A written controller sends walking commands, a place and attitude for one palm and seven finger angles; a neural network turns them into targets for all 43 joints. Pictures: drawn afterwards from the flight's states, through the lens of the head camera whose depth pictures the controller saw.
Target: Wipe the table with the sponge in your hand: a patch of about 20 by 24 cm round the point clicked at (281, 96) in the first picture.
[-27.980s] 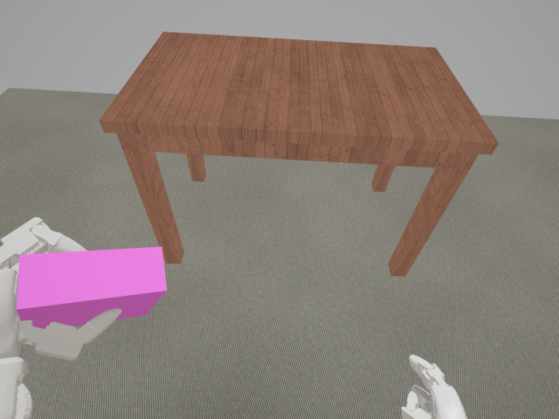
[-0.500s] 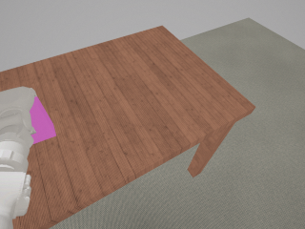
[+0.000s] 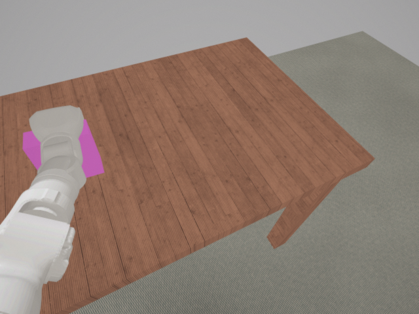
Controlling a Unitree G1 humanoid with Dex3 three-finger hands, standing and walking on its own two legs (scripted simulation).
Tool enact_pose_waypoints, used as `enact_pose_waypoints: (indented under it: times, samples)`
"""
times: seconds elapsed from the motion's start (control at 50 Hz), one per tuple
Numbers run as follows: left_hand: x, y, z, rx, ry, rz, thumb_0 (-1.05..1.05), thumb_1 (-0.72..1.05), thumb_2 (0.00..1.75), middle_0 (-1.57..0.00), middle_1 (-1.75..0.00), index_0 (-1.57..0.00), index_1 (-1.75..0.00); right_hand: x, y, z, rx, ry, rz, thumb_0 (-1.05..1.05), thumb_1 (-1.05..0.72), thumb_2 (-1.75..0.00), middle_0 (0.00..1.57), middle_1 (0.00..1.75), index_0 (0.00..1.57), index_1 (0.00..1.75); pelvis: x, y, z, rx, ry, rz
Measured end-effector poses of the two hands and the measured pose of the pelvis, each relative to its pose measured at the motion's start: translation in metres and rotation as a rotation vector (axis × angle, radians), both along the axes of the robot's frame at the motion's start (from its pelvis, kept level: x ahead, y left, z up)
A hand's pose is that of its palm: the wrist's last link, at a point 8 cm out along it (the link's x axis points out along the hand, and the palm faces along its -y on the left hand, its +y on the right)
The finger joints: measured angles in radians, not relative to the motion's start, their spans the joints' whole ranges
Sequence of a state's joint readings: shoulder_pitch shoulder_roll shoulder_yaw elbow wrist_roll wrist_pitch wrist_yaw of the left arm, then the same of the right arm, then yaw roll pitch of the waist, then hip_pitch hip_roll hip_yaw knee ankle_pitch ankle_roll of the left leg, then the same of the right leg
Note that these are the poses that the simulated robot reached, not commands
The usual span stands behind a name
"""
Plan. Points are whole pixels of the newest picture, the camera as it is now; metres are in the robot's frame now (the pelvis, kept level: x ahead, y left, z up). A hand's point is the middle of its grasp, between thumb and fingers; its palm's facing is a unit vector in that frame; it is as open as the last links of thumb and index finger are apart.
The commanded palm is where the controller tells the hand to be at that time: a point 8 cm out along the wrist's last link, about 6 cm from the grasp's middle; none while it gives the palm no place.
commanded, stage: slide across to the middle lane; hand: left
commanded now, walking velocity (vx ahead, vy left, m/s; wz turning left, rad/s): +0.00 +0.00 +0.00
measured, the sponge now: (70, 160) +0.41 +0.33 +0.01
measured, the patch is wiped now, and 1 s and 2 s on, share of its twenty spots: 0.35 0.60 0.70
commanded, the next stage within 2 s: wipe back along the middle lane in 0.26 s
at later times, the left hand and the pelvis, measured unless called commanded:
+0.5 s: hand (105, 135) +0.45 +0.25 +0.05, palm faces -0.09 -0.01 -1.00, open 9.4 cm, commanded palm +0.42 +0.22 +0.08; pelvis +0.03 -0.03 +0.01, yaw -3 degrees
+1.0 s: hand (106, 156) +0.40 +0.23 +0.05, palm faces -0.06 +0.00 -1.00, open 9.3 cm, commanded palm +0.36 +0.20 +0.07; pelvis +0.01 -0.02 +0.01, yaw -1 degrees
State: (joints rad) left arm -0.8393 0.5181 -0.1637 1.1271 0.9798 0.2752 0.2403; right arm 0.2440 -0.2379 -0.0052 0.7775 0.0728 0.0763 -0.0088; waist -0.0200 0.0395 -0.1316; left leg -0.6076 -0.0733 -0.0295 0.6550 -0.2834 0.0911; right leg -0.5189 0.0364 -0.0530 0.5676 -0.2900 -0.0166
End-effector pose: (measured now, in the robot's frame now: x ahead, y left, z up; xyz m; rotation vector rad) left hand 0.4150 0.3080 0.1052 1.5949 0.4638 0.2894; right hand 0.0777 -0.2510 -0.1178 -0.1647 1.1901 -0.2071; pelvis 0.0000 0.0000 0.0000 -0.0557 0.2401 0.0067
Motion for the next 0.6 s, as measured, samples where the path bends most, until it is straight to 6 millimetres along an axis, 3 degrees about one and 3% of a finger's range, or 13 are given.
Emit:
enact_pose_waypoints:
  times: [0.26, 0.44, 0.6]
  samples:
    - [0.032, -0.061, 0.0, -0.047, -0.026, -0.052, 0.01, -0.5, 1.18, -0.8, -1.45, -0.8, -1.46, 0.013, -0.011, -0.003, 0.026, 0.012, -0.009, 0.0, -0.91, -0.9, 0.2, 0.3, 0.2, 0.3, 0.014, -0.012, 0.003, 0.01, 0.014, -0.024]
    - [0.029, -0.066, -0.001, -0.039, -0.028, 0.005, 0.01, -0.49, 1.16, -0.79, -1.45, -0.79, -1.46, 0.013, -0.034, 0.004, 0.026, 0.015, -0.05, 0.0, -0.91, -0.9, 0.2, 0.3, 0.2, 0.3, 0.024, -0.027, 0.007, 0.015, -0.001, -0.048]
    - [0.009, -0.073, 0.0, -0.035, -0.049, -0.031, 0.01, -0.46, 1.14, -0.77, -1.46, -0.77, -1.47, 0.028, -0.05, 0.013, 0.01, -0.027, -0.055, 0.0, -0.91, -0.9, 0.2, 0.3, 0.2, 0.3, 0.027, -0.032, 0.011, 0.019, -0.035, -0.053]
